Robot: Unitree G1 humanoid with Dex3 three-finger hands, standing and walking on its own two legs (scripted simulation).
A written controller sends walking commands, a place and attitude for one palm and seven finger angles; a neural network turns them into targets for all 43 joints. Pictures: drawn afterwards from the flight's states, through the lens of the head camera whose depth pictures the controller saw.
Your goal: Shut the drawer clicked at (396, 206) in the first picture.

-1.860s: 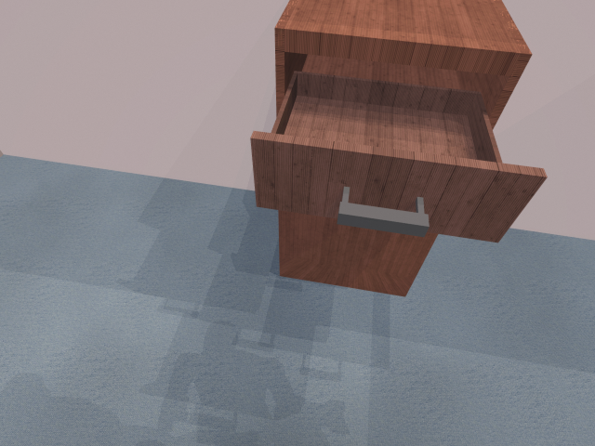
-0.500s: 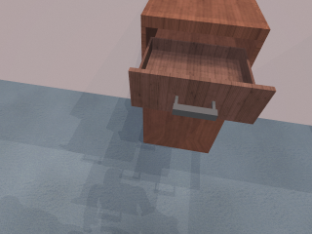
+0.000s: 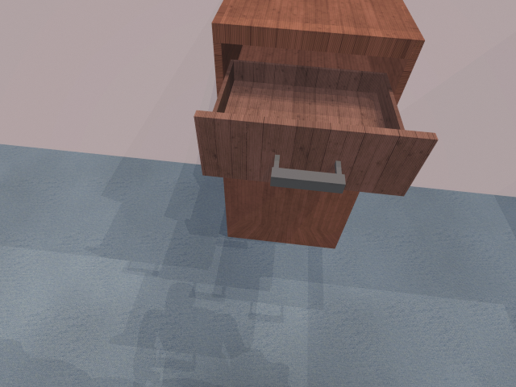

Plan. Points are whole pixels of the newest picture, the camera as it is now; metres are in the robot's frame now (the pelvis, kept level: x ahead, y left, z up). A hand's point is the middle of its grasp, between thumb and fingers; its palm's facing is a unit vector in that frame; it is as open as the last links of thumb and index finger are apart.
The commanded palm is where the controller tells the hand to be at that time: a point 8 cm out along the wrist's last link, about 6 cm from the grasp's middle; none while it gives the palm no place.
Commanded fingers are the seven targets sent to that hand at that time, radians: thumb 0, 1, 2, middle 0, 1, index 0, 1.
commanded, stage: take the last steps up to it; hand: left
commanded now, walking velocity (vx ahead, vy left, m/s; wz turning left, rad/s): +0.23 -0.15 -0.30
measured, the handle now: (307, 171) +0.50 -0.06 +0.04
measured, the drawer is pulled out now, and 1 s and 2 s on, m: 0.30 0.30 0.30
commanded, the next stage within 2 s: come to a stop and stand still in 0.56 s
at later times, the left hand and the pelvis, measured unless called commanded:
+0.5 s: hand out of the picture +0.09 +0.08 -0.18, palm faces -0.07 -0.99 -0.12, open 7.4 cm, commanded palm none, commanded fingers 0.00 0.90 0.90 -0.20 -0.30 -0.20 -0.30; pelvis +0.09 -0.09 +0.00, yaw -7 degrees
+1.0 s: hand (233, 311) +0.29 +0.07 -0.17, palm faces -0.16 -0.97 -0.20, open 7.4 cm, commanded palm none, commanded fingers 0.00 0.90 0.90 -0.20 -0.30 -0.20 -0.30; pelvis +0.16 -0.11 +0.01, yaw -9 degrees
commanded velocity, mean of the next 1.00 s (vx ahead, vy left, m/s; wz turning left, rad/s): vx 0.06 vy -0.10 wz -0.08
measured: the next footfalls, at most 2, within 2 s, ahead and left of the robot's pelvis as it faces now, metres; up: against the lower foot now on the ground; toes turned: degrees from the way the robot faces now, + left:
right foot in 0.20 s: +0.08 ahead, -0.16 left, +0.00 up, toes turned -9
left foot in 0.64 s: +0.25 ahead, -0.01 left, +0.00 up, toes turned -1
